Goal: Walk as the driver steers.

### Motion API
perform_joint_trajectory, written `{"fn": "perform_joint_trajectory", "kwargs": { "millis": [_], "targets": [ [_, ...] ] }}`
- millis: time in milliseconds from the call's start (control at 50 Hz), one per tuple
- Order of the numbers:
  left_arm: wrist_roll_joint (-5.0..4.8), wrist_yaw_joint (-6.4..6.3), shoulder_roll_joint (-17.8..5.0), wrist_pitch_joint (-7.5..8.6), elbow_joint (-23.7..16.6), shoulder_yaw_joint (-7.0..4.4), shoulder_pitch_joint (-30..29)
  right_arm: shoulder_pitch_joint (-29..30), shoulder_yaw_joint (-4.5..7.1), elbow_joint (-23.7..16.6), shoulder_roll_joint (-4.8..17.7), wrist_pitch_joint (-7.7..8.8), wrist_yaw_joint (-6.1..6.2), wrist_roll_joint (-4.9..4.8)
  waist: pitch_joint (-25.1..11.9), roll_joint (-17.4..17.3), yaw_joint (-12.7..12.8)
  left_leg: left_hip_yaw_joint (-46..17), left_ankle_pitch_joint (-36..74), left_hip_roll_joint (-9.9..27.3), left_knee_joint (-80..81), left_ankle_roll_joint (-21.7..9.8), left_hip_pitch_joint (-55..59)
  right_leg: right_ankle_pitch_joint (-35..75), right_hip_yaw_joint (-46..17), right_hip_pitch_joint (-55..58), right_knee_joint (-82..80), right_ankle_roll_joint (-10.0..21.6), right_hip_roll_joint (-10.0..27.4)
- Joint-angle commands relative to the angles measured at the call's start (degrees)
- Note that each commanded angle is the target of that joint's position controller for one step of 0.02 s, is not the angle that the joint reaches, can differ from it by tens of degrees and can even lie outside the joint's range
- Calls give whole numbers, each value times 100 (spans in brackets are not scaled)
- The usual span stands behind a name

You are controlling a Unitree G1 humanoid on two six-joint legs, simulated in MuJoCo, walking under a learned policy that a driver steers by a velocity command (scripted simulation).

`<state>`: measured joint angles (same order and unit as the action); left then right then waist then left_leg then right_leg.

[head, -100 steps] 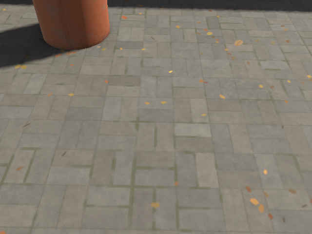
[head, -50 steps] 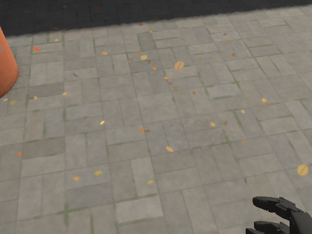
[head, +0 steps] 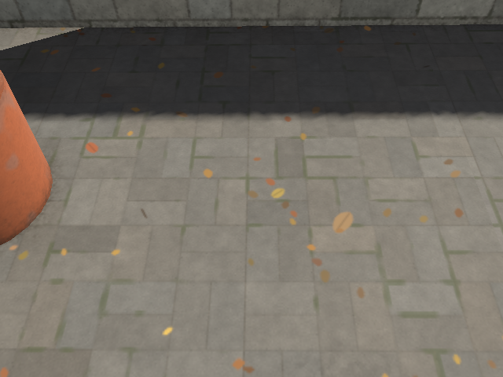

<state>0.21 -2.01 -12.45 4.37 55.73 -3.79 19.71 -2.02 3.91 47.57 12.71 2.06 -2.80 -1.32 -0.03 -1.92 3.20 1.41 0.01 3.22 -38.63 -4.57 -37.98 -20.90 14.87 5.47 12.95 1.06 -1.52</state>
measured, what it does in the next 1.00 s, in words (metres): walks ahead, turning left: left foot, then right foot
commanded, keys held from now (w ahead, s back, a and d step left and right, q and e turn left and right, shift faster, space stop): w+q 0.88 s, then w+e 0.12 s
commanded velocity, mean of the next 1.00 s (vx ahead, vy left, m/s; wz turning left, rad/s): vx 0.50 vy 0.00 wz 0.55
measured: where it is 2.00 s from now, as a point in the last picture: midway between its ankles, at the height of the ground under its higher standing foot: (181, 196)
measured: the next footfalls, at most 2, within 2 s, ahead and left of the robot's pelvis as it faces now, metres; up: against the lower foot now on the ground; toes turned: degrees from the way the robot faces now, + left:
left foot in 0.08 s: +0.20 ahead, +0.10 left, +0.00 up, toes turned +6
right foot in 0.54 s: +0.52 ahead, -0.04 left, +0.00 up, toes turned +23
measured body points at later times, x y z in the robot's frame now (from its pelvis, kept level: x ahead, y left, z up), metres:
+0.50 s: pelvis +0.29 +0.02 +0.00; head +0.32 +0.04 +0.45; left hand +0.46 +0.31 -0.07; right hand +0.41 -0.25 -0.11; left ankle +0.16 +0.09 -0.73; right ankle +0.49 -0.07 -0.71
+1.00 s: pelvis +0.52 +0.11 +0.00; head +0.55 +0.13 +0.45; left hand +0.37 +0.35 -0.12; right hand +0.85 +0.05 -0.07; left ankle +0.57 +0.31 -0.70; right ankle +0.48 -0.06 -0.73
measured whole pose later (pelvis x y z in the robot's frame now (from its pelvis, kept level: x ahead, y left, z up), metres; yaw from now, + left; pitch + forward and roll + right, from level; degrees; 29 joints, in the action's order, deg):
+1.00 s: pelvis +0.52 +0.11 +0.00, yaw +34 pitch +2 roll -2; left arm -1.2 0.2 -16.5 4.3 50.4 -4.2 19.3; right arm -3.9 3.6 34.7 14.9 1.4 -1.9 -1.2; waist 1.5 -1.7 6.0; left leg -0.4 -6.8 5.1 -37.6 -2.1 -34.9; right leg -19.5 11.1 1.8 15.9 -1.3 1.4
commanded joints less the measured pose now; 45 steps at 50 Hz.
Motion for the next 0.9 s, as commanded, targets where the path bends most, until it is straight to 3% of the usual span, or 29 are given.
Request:
{"fn": "perform_joint_trajectory", "kwargs": {
  "millis": [20,60,80,100,120,140,160,180,200,220,260,300,360,420,460,500,520,540,560,580,600,620,640,660,700,780,840,900],
  "targets": [
    [-74,-84,-1159,-68,-282,-250,-9,554,85,-668,385,67,-105,-8,204,696,-216,572,-853,-354,129,-233,115,6462,-218,302,771,445,1812],
    [-93,-114,-1359,-138,-359,-295,-190,-470,278,-526,779,44,-91,-42,-353,927,-798,700,-1177,-717,387,-515,1515,7497,-178,120,2244,377,1757],
    [-121,-105,-1376,-124,-430,-292,-368,-1449,469,-296,1146,34,-11,-27,-809,730,-1322,322,-695,-705,996,-776,3131,6552,-112,-742,3633,184,1499],
    [110,-48,-843,-18,-594,-148,-279,-1946,562,-123,1626,-11,126,-18,-1218,-471,-1131,-1515,15,505,787,-1156,4825,1840,-216,-2658,5521,-15,909],
    [-7,94,-382,257,-936,34,11,-1883,532,-309,1813,72,104,60,-2016,-1240,-705,-4819,-866,1669,1764,-2419,6342,-1368,-1432,-4710,7110,-200,-232],
    [-224,193,-877,486,-1044,-91,-779,-2043,419,-291,1354,82,129,111,-1755,-463,-1077,-4339,-870,1455,2129,-2041,6237,-964,-2121,-5384,7240,-52,120],
    [-308,222,-942,558,-1158,-98,-1051,-1680,345,-335,1034,133,149,72,-1061,-207,-921,-3387,-559,1234,2143,-1756,5485,-397,-2058,-5521,6771,57,393],
    [-197,173,-897,544,-1073,-109,-1031,-1204,292,-454,893,174,134,26,-653,374,-589,-2765,-62,972,2212,-1527,4504,-55,-2010,-5110,6230,16,646],
    [-68,132,-960,473,-1066,-172,-974,-922,244,-537,751,192,151,8,-435,417,-395,-2364,325,780,2306,-1410,3785,137,-1972,-4707,5765,-89,776],
    [-34,132,-949,378,-1098,-197,-897,-850,201,-589,679,197,179,43,-364,327,-239,-2196,483,664,2422,-1377,3304,235,-1971,-4363,5562,-170,857],
    [25,112,-800,254,-1236,-179,-955,-911,231,-623,848,212,243,38,-244,216,-136,-1984,816,558,2545,-1372,2730,361,-1837,-4203,4971,-350,857],
    [81,88,-663,214,-1436,-114,-1427,-1064,296,-645,1072,207,323,40,-115,87,-240,-1659,955,342,2595,-1259,2302,970,-1685,-4112,4043,-473,732],
    [53,139,-489,231,-1622,-13,-2071,-1360,334,-633,1127,140,366,-6,-116,-178,-543,-1363,509,-22,2399,-930,2033,2226,-1585,-3568,2543,-465,372],
    [-66,205,-662,253,-1800,-37,-2417,-1666,328,-585,1076,102,348,-36,-150,-351,-726,-1781,-173,149,2177,-814,2288,2522,-1708,-3335,1911,-419,195],
    [-86,252,-863,301,-1855,-100,-2403,-1745,318,-594,1019,79,368,-47,-184,-422,-669,-2203,-528,328,1831,-739,2694,2198,-1873,-3249,1615,-301,182],
    [-87,279,-997,374,-1794,-170,-2034,-1642,325,-670,1018,56,399,-18,-237,-581,-406,-2461,-467,368,1405,-618,2843,1824,-1848,-2772,1392,-112,155],
    [-41,262,-1120,403,-1669,-245,-1524,-1570,282,-741,896,64,397,7,-475,-564,-136,-2366,-137,137,891,-466,2731,1778,-1802,-2024,1251,44,177],
    [69,230,-1389,430,-1567,-331,-682,-1473,172,-872,598,96,369,59,-1137,-184,258,-1973,-444,-183,-477,-249,2140,1614,-2452,-659,1397,383,930],
    [177,207,-1870,370,-1428,-447,49,-2265,73,-1002,259,150,374,-62,-2030,1500,69,-1181,-2523,-976,-2475,188,243,675,-4861,1423,1055,1325,2339],
    [25,236,-1538,325,-1406,-380,72,-2390,103,-957,686,166,374,-127,-2008,1925,66,-1194,-3364,-637,-3498,265,-735,-788,-6228,1534,556,1530,2722],
    [-17,207,-1084,278,-1535,-259,-249,-1917,213,-969,1112,132,375,-113,-1194,1221,201,-1180,-2841,-367,-3896,303,-1057,-1170,-5459,853,415,1271,2484],
    [17,187,-946,214,-1576,-198,-543,-1492,229,-1059,1139,88,381,-37,-682,784,153,-941,-2383,-157,-3886,316,-947,-594,-4596,77,382,1050,2236],
    [54,190,-835,174,-1541,-151,-768,-1258,238,-1155,1065,73,367,34,-302,634,27,-898,-2082,4,-3624,309,-767,60,-3984,-633,249,969,1980],
    [89,187,-732,173,-1514,-106,-887,-1258,256,-1188,970,46,340,25,-138,733,-132,-898,-1908,165,-3416,288,-512,499,-3493,-1073,110,887,1779],
    [49,203,-711,209,-1435,-113,-912,-1381,226,-1214,745,-23,306,-42,-59,863,-254,-778,-1781,279,-3142,297,-259,963,-2865,-1434,-151,881,1616],
    [39,182,-1009,256,-1251,-214,-774,-1062,193,-1384,670,-96,326,2,-1,615,-254,-762,-1126,395,-2404,445,-556,1931,-2096,-1273,-373,997,1725],
    [24,151,-1129,197,-1162,-238,-714,-688,152,-1453,622,-66,241,-10,63,591,-130,-577,-349,377,-1475,462,-447,2242,-1459,-1082,-379,861,1596],
    [-7,141,-1248,142,-1034,-249,-446,-64,59,-1634,484,-17,143,17,244,516,149,-286,-58,285,-557,398,-111,2248,-1090,-993,-370,807,1557]
  ]
}}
